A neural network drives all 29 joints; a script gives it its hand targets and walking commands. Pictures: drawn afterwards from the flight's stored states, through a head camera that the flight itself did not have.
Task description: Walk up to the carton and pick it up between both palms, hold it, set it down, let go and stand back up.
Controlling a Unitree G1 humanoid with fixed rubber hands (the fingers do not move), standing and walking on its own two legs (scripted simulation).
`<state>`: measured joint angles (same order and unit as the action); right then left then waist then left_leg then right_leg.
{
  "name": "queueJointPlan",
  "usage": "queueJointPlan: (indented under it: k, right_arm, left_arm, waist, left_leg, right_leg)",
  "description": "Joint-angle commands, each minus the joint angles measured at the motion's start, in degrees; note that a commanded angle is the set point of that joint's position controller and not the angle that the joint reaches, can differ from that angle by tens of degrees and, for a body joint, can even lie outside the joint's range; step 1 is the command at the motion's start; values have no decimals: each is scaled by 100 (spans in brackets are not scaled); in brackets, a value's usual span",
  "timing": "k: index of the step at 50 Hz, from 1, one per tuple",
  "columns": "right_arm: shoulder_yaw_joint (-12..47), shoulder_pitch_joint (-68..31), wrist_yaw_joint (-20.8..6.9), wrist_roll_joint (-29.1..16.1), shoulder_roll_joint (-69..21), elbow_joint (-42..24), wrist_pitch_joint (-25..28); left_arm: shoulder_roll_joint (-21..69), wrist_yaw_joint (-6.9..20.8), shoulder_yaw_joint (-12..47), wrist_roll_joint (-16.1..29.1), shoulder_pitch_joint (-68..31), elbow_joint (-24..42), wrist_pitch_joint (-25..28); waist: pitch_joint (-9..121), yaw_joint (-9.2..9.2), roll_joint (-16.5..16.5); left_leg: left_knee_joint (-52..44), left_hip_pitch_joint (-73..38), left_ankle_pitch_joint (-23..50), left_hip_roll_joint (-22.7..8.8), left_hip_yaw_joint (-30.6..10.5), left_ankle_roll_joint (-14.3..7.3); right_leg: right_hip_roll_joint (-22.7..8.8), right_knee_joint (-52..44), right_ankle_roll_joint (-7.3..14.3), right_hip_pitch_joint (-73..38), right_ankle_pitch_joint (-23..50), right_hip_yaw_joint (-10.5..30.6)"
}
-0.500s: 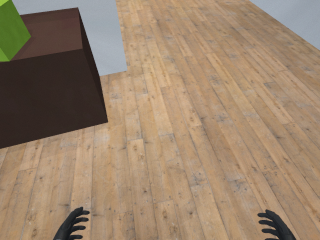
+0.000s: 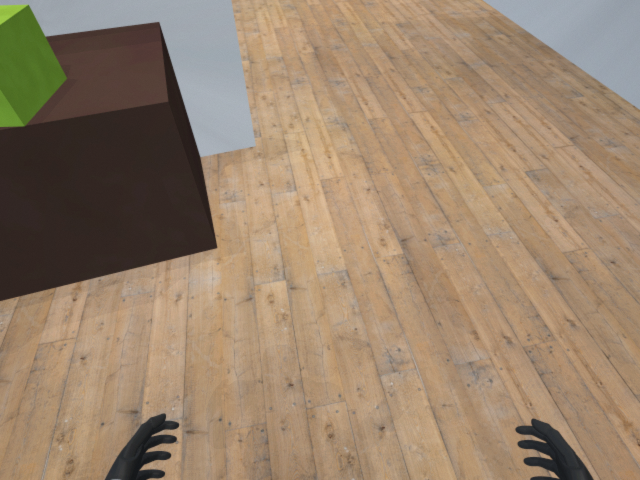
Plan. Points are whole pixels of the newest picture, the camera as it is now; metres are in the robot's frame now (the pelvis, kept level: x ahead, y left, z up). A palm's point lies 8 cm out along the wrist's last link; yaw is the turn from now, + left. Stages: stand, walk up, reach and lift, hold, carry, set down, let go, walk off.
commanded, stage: stand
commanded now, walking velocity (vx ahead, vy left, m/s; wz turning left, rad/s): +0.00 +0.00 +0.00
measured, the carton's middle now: out of the picture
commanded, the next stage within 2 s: walk up in 0.10 s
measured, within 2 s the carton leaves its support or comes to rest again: neither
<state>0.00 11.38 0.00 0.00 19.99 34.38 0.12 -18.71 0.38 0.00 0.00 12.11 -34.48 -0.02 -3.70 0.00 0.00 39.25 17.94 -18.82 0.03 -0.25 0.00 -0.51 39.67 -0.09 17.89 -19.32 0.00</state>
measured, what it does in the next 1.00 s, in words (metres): steps to the left: left foot, then right foot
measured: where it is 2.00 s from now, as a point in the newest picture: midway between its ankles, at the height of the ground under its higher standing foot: outside the picture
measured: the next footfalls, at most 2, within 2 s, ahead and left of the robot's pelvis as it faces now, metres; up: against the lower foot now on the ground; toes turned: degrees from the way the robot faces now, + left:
left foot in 0.62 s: +0.11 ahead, +0.24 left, +0.00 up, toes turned +5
right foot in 0.98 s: +0.18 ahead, +0.03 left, +0.00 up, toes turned +5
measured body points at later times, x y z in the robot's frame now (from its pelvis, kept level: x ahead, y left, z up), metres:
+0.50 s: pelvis +0.00 +0.03 +0.00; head +0.00 +0.03 +0.45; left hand +0.08 +0.35 -0.08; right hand +0.19 -0.26 -0.07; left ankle +0.00 +0.18 -0.66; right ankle +0.02 -0.12 -0.72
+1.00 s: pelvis +0.05 +0.13 -0.02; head +0.06 +0.12 +0.43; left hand +0.10 +0.47 -0.08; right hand +0.23 -0.15 -0.10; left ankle +0.07 +0.24 -0.72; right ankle +0.14 +0.03 -0.72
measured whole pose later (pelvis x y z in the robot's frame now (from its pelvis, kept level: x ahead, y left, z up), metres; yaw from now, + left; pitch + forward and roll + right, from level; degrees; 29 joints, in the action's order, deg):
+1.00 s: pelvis +0.05 +0.13 -0.02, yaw +9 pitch -3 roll +0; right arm -2.1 14.6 -4.6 0.0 22.7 34.4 -3.3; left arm -27.8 -1.9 0.0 0.0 20.4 -34.4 2.9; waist -4.1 0.2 0.8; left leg 47.9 22.1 -23.2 3.0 -3.2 -1.5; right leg -1.8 44.6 2.0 24.4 -18.1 -3.9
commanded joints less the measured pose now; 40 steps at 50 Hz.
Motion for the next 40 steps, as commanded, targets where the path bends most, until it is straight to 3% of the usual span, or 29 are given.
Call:
queueJointPlan:
  k: [1, 5, 7, 9, 10, 11, 12, 14, 15, 16, 17, 18, 19, 21, 22, 23, 25, 27, 28, 29, 30, 31, 32, 33, 34, 35, 36, 38, 40]
  right_arm:
    - [-440, -296, -25, 13, 1189, -234, 211]
    - [-396, -342, -35, 6, 1103, -226, 236]
    - [-346, -214, -1, 30, 1078, -175, 247]
    - [-361, -211, -19, 6, 984, -241, 252]
    - [-362, -286, -30, 19, 1108, -231, 270]
    - [-430, -221, -25, 15, 1212, -160, 260]
    - [-418, -138, -26, -8, 1172, -172, 246]
    - [-399, -233, -13, 43, 1138, -175, 238]
    - [-753, -282, -279, 290, 1387, -793, 84]
    - [-727, -586, -396, 319, 1152, -999, 16]
    - [-758, -662, -425, 390, 1168, -1154, -48]
    - [-849, -587, -445, 416, 1351, -1297, -118]
    - [-870, -464, -480, 390, 1440, -1201, -150]
    - [-879, -445, -540, 380, 1396, -1093, -104]
    - [-847, -462, -585, 329, 1364, -1079, -131]
    - [-844, -446, -605, 348, 1361, -1017, -132]
    - [-810, -587, -668, 327, 1291, -1056, -174]
    - [-780, -447, -697, 302, 1319, -936, -191]
    - [-773, -115, -701, 298, 1281, -840, -182]
    - [-830, 358, -692, 284, 1267, -693, -147]
    - [-934, 1082, -611, 249, 1482, -265, -80]
    - [-1028, 1518, -466, 244, 1853, -110, -39]
    - [-1057, 1462, -364, 320, 2328, -151, -31]
    - [-1016, 1161, -333, 256, 2419, -486, -14]
    - [-1085, 773, -326, 140, 2456, -607, -67]
    - [-1040, 546, -280, 47, 2368, -676, -105]
    - [-1002, 422, -240, 69, 2239, -664, -144]
    - [-1020, 436, -181, 77, 2092, -666, -108]
    - [-975, 458, -185, 174, 1933, -846, -41]
  left_arm:
    - [-1244, -63, -407, -40, -401, 341, 268]
    - [-1234, -37, -425, -16, -315, 274, 253]
    - [-1293, -56, -400, 10, -341, 258, 247]
    - [-1308, -67, -422, -8, -350, 285, 265]
    - [-1208, -45, -435, -13, -333, 270, 253]
    - [-1226, -44, -379, 16, -220, 205, 267]
    - [-1274, -41, -433, -23, -272, 249, 271]
    - [-1181, -15, -386, 32, -248, 206, 247]
    - [-1888, -195, -790, -213, 1081, 228, 363]
    - [-2196, -300, -928, -280, 1505, 160, 402]
    - [-2345, -408, -998, -370, 1623, 219, 411]
    - [-2416, -471, -1042, -415, 1381, 378, 427]
    - [-2331, -518, -994, -393, 1021, 506, 469]
    - [-2242, -539, -913, -383, 776, 522, 563]
    - [-2281, -533, -913, -370, 801, 536, 565]
    - [-2304, -509, -915, -382, 929, 519, 579]
    - [-2342, -506, -923, -389, 944, 602, 574]
    - [-2475, -472, -962, -326, 700, 731, 527]
    - [-2534, -433, -980, -339, 493, 828, 512]
    - [-2459, -414, -966, -350, 253, 872, 466]
    - [-2146, -366, -840, -322, 436, 829, 433]
    - [-1569, -317, -664, -322, 520, 883, 384]
    - [-1091, -275, -456, -167, 519, 1058, 332]
    - [-1483, -329, -556, -87, 189, 1244, 311]
    - [-1834, -355, -597, -110, -91, 1277, 263]
    - [-1979, -318, -624, -120, -199, 1343, 272]
    - [-2081, -249, -634, -113, 129, 1149, 285]
    - [-2137, -220, -627, -118, 816, 773, 345]
    - [-1885, -259, -557, -202, 1122, 603, 366]
  waist:
    - [778, -45, -37]
    - [755, 18, -153]
    - [739, -10, 164]
    - [914, -43, -196]
    - [906, 8, 36]
    - [833, -2, 56]
    - [878, -25, -194]
    - [772, 12, -91]
    - [1181, 224, -85]
    - [694, 549, -704]
    - [536, 653, -965]
    - [342, 547, -686]
    - [-24, 405, -271]
    - [-83, 152, 104]
    - [-82, 136, -293]
    - [96, 150, -395]
    - [-88, 220, -696]
    - [-106, 90, -876]
    - [198, -161, -1161]
    - [451, -533, -973]
    - [841, -759, -44]
    - [1009, -1010, 933]
    - [981, -853, 1775]
    - [708, -806, 1780]
    - [168, -820, 1635]
    - [-483, -662, 1365]
    - [-536, -523, 1025]
    - [-83, -277, 809]
    - [576, -202, 1132]
  left_leg:
    - [-863, -482, 983, -557, -593, -172]
    - [-968, -335, 879, -618, -715, -234]
    - [-1007, -458, 1021, -662, -670, -268]
    - [-1033, -539, 1119, -636, -654, -236]
    - [-1024, -510, 1058, -689, -696, -256]
    - [-946, -576, 963, -586, -581, -200]
    - [-948, -477, 887, -599, -586, -171]
    - [-1052, -512, 667, -621, -634, -223]
    - [20, 726, -2, -211, -691, -463]
    - [1053, 2238, -873, 202, -86, -187]
    - [2310, 2909, -1508, 23, -192, -105]
    - [2947, 3083, -1353, -279, -695, -77]
    - [3034, 2987, -1136, -366, -895, -22]
    - [2983, 2651, -629, -470, -1107, 40]
    - [2660, 2549, -593, -576, -1071, 39]
    - [2382, 2309, -421, -509, -961, 82]
    - [1771, 2226, -442, -526, -783, 100]
    - [923, 1587, -680, -526, -458, 71]
    - [321, 845, -590, -546, -322, -24]
    - [-567, -372, 137, -413, -46, -152]
    - [-784, -1685, 105, -212, -327, -231]
    - [-850, -2651, -58, -384, -1288, -325]
    - [-1337, -2271, -731, -1019, -2983, -802]
    - [-2240, -1579, -1955, -1202, -4049, -1056]
    - [-2920, -528, -3715, -1301, -4357, -1127]
    - [-3132, 184, -3966, -1218, -4319, -1079]
    - [-2851, 200, -3328, -988, -3943, -1071]
    - [-2185, -480, -1437, -772, -3236, -994]
    - [-1734, -839, -919, -847, -2937, -1202]
  right_leg:
    - [-629, -1098, 268, -326, 818, 566]
    - [-639, -1068, 287, -469, 756, 603]
    - [-618, -1073, 279, -393, 792, 618]
    - [-574, -961, 273, -475, 890, 506]
    - [-543, -1034, 220, -513, 900, 512]
    - [-604, -1105, 267, -478, 930, 559]
    - [-666, -1144, 289, -482, 834, 595]
    - [-626, -1210, 267, -304, 569, 589]
    - [-903, -1139, 558, -1608, -1012, 645]
    - [-1690, -1975, 1097, -2270, -2058, 1794]
    - [-2612, -2408, 1636, -2250, -1800, 2655]
    - [-2922, -2420, 1819, -1910, -1609, 2762]
    - [-2962, -2500, 1824, -1479, -1563, 2648]
    - [-2533, -2286, 1460, -1295, -894, 1916]
    - [-2382, -2215, 1346, -1165, -887, 1554]
    - [-2124, -2058, 1222, -1252, -622, 1132]
    - [-2079, -2028, 1216, -1106, -481, 839]
    - [-1932, -1837, 1035, -798, -620, 329]
    - [-1792, -1610, 886, -558, -750, 7]
    - [-1564, -962, 660, 17, -737, -490]
    - [-1188, 680, 331, 781, -736, -826]
    - [-663, 2234, 70, 2125, -1472, -885]
    - [-229, 3300, 17, 3057, -2111, -713]
    - [-256, 3514, 83, 3252, -1864, -36]
    - [-410, 3551, 145, 3008, -1591, 153]
    - [-395, 3526, 163, 2796, -1325, 116]
    - [-407, 3372, 188, 2546, -1102, 83]
    - [-515, 2685, 231, 2229, -604, 245]
    - [-444, 2302, 173, 1942, -783, 93]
